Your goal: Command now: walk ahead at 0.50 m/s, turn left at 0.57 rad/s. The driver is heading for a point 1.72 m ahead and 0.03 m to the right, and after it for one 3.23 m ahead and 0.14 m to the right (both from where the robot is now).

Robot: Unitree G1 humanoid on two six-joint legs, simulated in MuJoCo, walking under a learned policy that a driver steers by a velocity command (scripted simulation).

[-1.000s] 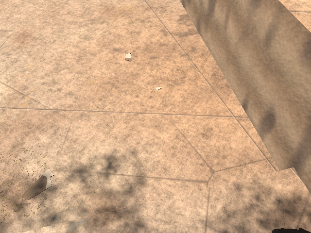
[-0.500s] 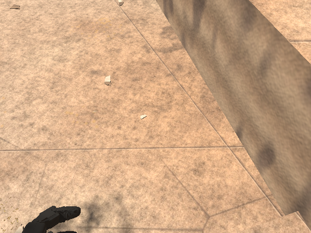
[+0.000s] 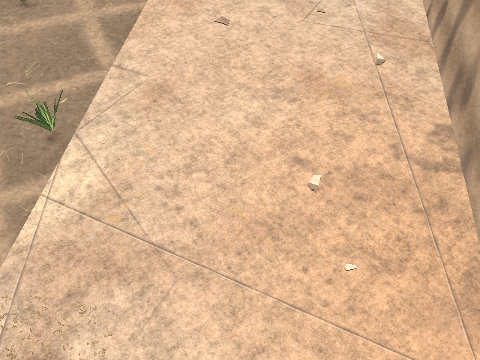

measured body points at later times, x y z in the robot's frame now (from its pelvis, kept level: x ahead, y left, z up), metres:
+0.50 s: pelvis +0.34 +0.13 -0.10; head +0.35 +0.14 +0.35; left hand +0.49 +0.41 -0.19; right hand +0.43 -0.12 -0.23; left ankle +0.23 +0.19 -0.83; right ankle +0.57 +0.03 -0.79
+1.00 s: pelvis +0.65 +0.17 -0.09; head +0.68 +0.17 +0.36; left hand +0.66 +0.46 -0.21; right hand +0.88 -0.06 -0.17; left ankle +0.82 +0.35 -0.80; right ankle +0.59 +0.08 -0.83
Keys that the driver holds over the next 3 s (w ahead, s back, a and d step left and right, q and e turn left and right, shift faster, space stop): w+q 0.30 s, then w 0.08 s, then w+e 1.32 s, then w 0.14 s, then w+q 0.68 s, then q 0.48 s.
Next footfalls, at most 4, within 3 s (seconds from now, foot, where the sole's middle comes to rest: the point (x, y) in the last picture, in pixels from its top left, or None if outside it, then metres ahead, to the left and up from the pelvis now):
0.16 left None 0.27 0.19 -0.87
0.62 right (228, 322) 0.63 0.09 -0.87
1.08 left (166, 249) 0.87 0.32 -0.87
1.60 right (261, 202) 1.10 0.00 -0.87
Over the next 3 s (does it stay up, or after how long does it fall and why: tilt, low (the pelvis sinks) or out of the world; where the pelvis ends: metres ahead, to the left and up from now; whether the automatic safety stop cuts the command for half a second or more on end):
stays up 1.62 -0.08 -0.09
